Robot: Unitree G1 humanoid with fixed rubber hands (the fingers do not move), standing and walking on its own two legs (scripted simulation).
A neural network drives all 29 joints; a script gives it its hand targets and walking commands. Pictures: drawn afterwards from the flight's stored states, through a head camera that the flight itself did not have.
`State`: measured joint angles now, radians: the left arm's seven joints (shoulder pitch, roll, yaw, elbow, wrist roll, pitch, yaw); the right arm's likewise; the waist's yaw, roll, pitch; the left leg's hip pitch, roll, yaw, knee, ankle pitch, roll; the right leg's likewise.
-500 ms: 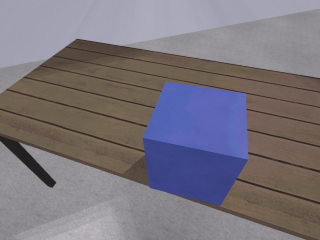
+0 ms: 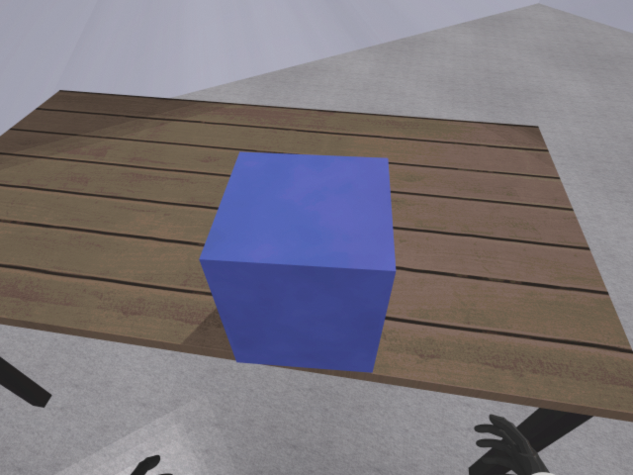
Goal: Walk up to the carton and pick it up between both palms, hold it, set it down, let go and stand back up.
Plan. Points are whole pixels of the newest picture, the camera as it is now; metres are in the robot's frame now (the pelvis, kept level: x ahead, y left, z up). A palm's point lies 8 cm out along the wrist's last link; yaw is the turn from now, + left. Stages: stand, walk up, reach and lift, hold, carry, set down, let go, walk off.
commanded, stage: reach and lift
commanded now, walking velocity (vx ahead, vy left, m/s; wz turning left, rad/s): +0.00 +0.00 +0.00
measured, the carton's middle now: (308, 265) +0.41 +0.04 +0.03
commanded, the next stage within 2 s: none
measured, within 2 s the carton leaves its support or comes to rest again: neither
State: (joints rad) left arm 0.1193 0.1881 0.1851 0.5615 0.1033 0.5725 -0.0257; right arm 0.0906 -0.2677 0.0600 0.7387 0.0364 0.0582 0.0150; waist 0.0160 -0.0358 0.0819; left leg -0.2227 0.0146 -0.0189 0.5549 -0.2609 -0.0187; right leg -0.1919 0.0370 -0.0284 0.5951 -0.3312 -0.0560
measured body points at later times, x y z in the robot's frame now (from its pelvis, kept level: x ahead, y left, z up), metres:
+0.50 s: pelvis +0.01 +0.02 +0.01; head +0.02 +0.03 +0.46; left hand +0.16 +0.29 -0.07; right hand +0.17 -0.20 -0.06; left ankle +0.03 +0.15 -0.73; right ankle +0.00 -0.08 -0.73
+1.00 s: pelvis +0.03 +0.05 +0.02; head +0.01 +0.06 +0.47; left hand +0.21 +0.27 -0.03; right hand +0.21 -0.18 -0.02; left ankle +0.03 +0.15 -0.73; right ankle +0.00 -0.08 -0.73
